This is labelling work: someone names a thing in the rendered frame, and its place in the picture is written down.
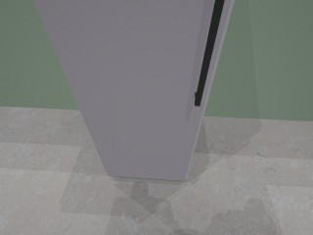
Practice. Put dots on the handle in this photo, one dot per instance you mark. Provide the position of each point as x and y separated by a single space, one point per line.
214 24

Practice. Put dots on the fridge door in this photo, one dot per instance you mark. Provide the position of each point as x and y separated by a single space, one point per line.
133 67

